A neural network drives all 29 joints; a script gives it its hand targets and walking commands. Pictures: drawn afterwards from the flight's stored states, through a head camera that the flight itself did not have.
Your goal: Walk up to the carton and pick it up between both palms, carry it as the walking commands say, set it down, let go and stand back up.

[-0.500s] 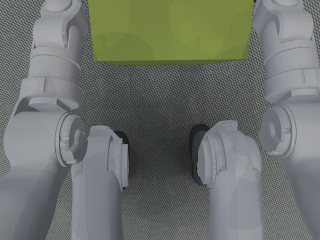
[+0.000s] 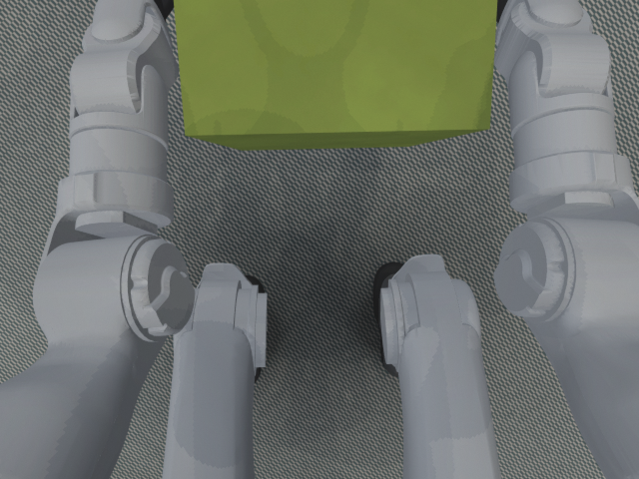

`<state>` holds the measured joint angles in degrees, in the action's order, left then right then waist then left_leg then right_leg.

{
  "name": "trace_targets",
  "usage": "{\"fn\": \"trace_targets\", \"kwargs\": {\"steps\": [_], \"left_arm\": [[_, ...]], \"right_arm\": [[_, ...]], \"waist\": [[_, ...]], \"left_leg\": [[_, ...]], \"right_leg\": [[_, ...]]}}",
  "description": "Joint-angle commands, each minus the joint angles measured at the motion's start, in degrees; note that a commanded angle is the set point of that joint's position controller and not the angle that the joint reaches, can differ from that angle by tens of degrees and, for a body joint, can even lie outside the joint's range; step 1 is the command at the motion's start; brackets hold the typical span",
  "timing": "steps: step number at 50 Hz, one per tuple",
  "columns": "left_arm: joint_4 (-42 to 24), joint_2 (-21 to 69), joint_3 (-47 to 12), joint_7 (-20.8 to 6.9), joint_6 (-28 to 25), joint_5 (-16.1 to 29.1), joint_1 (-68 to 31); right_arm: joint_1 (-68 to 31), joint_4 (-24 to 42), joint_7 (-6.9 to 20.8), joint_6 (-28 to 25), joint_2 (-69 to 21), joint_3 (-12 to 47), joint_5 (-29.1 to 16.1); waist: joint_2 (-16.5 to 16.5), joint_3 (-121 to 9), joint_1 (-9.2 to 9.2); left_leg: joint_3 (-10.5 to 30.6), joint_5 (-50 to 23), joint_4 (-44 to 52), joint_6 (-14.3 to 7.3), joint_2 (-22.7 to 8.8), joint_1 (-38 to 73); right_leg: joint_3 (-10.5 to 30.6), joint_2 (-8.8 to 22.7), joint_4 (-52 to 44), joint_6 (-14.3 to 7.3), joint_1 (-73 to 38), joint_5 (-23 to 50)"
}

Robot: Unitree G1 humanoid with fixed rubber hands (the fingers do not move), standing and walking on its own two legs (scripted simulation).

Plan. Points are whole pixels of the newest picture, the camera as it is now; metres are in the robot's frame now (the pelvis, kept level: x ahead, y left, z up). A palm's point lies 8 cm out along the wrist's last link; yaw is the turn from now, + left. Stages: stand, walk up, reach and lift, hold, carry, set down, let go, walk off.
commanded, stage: reach and lift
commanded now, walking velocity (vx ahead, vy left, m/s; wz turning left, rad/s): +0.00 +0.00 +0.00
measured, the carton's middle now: (327, 19) +0.57 -0.03 -0.19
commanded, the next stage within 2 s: none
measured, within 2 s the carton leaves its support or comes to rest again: neither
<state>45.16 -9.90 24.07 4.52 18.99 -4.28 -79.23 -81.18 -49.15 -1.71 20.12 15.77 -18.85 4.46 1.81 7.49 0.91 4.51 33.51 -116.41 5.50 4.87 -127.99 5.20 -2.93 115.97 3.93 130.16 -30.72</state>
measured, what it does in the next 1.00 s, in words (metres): rises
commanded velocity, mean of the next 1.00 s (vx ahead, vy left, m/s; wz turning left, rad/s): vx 0.00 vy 0.00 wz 0.00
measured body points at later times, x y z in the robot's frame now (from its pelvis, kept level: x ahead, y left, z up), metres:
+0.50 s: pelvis +0.00 +0.00 +0.05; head +0.33 -0.02 +0.35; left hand +0.56 +0.14 -0.05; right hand +0.55 -0.20 -0.06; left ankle +0.10 +0.14 -0.38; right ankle +0.11 -0.14 -0.38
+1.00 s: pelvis +0.00 +0.00 +0.09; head +0.30 -0.02 +0.43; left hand +0.54 +0.14 +0.02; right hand +0.53 -0.20 +0.01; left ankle +0.10 +0.14 -0.38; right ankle +0.11 -0.14 -0.38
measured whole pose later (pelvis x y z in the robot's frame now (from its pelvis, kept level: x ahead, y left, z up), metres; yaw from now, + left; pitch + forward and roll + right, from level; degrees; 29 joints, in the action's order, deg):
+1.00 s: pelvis +0.00 +0.00 +0.09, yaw +0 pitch +47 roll +1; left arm 38.8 -3.1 29.2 1.4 22.6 -10.3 -66.5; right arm -66.7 -40.9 0.5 24.0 7.9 -25.1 10.6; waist 1.7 -6.8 0.2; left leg 5.9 28.6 -96.9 5.3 5.7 -115.3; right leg 6.0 -4.0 96.5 4.0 117.0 -26.4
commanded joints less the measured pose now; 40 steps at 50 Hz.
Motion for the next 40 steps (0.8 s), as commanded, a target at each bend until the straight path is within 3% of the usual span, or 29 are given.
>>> {"fn": "trace_targets", "kwargs": {"steps": [1, 13, 27, 40], "left_arm": [[-3.8, 53.5, -24.6, -15.9, 0.0, 7.6, -35.6], [-7.3, 56.8, -27.5, -15.9, 0.9, 8.0, -32.1], [-3.9, 59.8, -24.5, -16.6, 1.9, 4.6, -28.3], [-3.5, 62.1, -23.4, -17.8, 3.4, 3.6, -27.3]], "right_arm": [[-33.6, 7.2, 16.0, -1.3, -55.6, 21.2, -8.0], [-29.7, 10.8, 16.1, -0.1, -58.6, 23.3, -8.0], [-26.0, 8.6, 16.9, 0.7, -60.7, 20.9, -5.3], [-25.4, 9.1, 17.3, 2.2, -63.7, 20.5, -4.2]], "waist": [[-3.0, -73.5, 1.16], [-2.6, -79.9, 1.04], [-2.1, -74.2, 0.83], [-3.2, -77.2, 0.52]], "left_leg": [[-12.2, -18.4, 9.5, -3.3, 3.7, 30.9], [-11.9, -22.5, 13.5, -2.7, 4.4, 35.2], [-11.5, -19.0, 20.2, -2.6, 4.6, 36.6], [-11.9, -16.3, 25.3, -2.9, 4.9, 38.9]], "right_leg": [[-11.8, -3.2, -8.9, -2.5, -43.7, 21.5], [-11.6, -4.1, -12.5, -2.4, -47.5, 25.4], [-11.7, -4.4, -19.6, -2.4, -45.9, 20.2], [-12.0, -4.7, -24.8, -1.9, -51.1, 17.6]]}}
